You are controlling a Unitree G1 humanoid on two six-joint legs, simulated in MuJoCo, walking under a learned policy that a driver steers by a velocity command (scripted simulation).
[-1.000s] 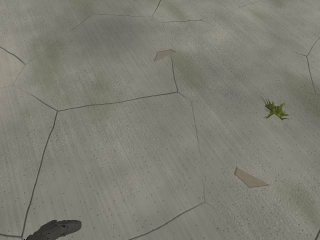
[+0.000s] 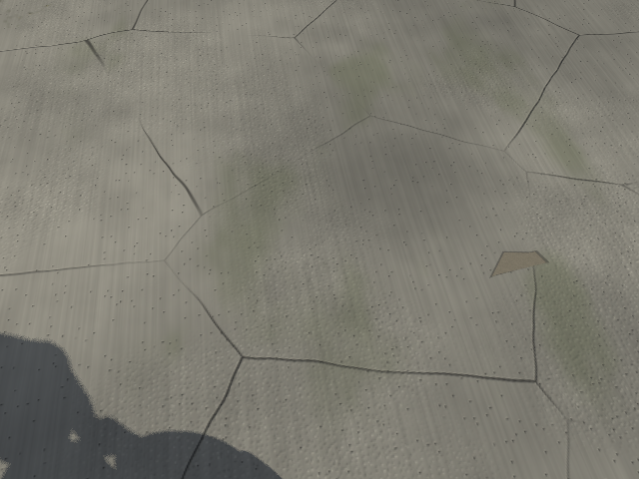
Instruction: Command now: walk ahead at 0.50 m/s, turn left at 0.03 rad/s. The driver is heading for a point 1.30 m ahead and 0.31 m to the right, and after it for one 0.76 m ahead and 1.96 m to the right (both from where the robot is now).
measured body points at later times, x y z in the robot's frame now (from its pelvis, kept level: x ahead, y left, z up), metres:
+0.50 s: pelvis +0.28 -0.04 +0.00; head +0.30 -0.05 +0.45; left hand +0.28 +0.23 -0.13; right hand +0.47 -0.29 -0.10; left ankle +0.47 +0.13 -0.69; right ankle +0.21 -0.14 -0.74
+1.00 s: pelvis +0.54 +0.01 +0.01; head +0.57 +0.02 +0.45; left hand +0.71 +0.27 -0.11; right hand +0.57 -0.26 -0.13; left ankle +0.51 +0.10 -0.74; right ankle +0.70 -0.15 -0.69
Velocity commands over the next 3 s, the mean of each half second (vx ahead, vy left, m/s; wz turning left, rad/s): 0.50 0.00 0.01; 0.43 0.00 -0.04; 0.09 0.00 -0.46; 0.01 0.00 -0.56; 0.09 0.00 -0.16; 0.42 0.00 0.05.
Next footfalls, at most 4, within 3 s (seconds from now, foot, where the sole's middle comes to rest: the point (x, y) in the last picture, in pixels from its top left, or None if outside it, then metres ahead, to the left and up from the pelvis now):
0.12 right None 0.25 -0.14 -0.78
0.66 left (260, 452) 0.55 0.10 -0.78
1.14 right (355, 362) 0.75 -0.12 -0.78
1.58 left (258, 358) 0.77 0.11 -0.78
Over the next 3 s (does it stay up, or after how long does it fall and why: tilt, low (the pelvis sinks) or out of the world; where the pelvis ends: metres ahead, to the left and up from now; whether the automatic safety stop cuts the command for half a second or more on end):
stays up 0.80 -0.23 0.00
